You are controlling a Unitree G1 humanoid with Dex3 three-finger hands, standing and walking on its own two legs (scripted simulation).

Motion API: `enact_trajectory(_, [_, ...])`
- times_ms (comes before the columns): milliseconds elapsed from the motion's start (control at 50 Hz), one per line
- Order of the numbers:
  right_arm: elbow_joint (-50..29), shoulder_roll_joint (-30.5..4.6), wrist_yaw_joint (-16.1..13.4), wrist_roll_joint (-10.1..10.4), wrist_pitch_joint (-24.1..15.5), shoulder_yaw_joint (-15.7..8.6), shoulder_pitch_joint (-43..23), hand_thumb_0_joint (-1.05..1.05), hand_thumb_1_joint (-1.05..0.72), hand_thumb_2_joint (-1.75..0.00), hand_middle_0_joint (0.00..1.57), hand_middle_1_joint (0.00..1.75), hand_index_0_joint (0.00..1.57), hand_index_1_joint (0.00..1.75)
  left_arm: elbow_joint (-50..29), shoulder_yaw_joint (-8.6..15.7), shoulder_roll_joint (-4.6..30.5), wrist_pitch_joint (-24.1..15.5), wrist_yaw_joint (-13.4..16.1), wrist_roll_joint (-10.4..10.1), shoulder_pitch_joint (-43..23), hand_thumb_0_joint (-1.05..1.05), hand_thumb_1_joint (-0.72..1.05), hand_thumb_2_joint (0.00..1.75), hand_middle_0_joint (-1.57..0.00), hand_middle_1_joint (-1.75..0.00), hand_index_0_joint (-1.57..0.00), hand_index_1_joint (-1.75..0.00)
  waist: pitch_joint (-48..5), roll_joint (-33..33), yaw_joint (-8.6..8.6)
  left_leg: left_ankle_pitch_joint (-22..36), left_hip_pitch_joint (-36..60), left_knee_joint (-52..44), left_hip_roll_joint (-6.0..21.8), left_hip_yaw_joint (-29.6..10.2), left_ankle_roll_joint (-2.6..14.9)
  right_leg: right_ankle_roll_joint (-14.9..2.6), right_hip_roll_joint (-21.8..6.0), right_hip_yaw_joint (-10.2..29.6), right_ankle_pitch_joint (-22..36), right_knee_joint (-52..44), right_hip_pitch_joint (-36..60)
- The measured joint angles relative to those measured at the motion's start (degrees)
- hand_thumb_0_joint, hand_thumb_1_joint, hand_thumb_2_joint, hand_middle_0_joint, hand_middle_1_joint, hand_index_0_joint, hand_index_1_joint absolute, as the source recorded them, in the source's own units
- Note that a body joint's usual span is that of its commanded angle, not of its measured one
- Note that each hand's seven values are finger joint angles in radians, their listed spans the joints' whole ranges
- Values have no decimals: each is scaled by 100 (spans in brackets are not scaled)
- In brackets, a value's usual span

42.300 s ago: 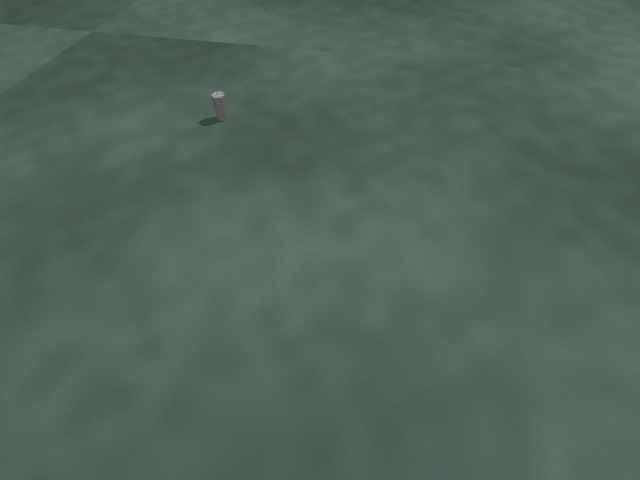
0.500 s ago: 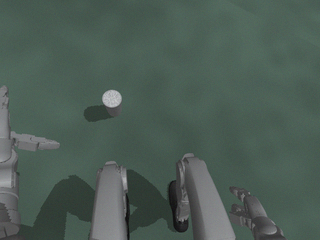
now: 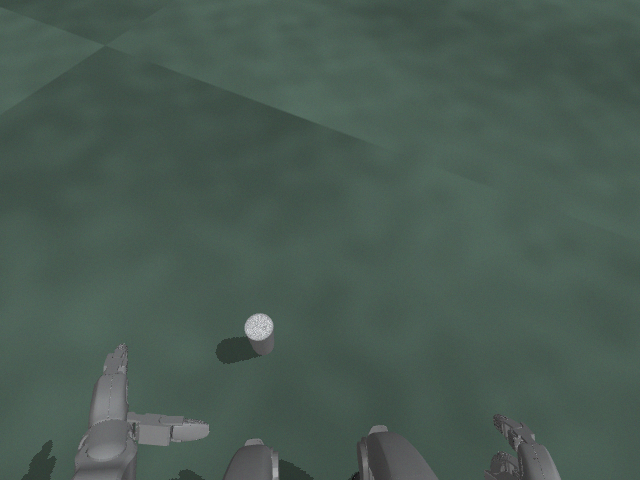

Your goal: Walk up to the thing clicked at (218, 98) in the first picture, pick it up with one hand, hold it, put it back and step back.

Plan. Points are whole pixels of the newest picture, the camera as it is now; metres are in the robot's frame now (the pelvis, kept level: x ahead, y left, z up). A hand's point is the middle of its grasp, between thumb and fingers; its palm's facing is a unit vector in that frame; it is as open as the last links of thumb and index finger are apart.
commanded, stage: home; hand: left
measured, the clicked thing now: (261, 336) +0.52 +0.13 -0.61
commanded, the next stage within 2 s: stand in 1.78 s
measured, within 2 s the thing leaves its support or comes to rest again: neither
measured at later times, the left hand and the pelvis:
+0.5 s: hand (150, 465) +0.17 +0.19 -0.02, palm faces +0.14 -0.95 -0.28, open 16.2 cm; pelvis +0.01 +0.00 +0.04, yaw +1 degrees
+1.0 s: hand (150, 450) +0.18 +0.19 -0.01, palm faces +0.12 -0.95 -0.29, open 16.4 cm; pelvis +0.02 +0.01 +0.04, yaw +1 degrees
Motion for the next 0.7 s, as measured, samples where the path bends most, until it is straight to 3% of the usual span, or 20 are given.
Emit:
enact_trajectory(180, [-203, 32, -220, -6, -268, -19, 193, 2, -90, -90, 20, 31, 20, 30, -1455, -555, -263, 334, 109, -107, 1495, -1, -34, 18, -8, -9, -8, -9, -15, 170, 101, 288, 1280, -956, -17, 72, 38, 40, -10, 55, 290, -956, 1278])
enact_trajectory(300, [-385, 91, -291, -40, -459, 33, 56, 2, -90, -90, 20, 31, 20, 30, -2279, -737, -376, 449, 35, -134, 2206, -1, -32, 19, -8, -9, -8, -9, 34, 200, 226, 365, 1710, -1227, -51, 98, 56, 59, -43, 78, 346, -1194, 1697])
enact_trajectory(500, [-455, 129, -340, -170, -767, 109, -161, 2, -90, -90, 20, 31, 20, 30, -2375, -668, -372, 544, -40, -93, 2218, -1, -31, 19, -8, -9, -8, -9, 254, 79, 344, 394, 1841, -1291, -83, 36, 33, 41, -74, 16, 332, -1232, 1845])
enact_trajectory(700, [-252, 99, -367, -199, -796, 93, 27, 2, -90, -90, 20, 31, 20, 30, -2445, -679, -397, 568, -27, -78, 2207, -1, -32, 19, -8, -9, -8, -9, 192, 96, 282, 318, 1988, -1325, -53, 29, 34, 46, -44, 8, 283, -1312, 2010])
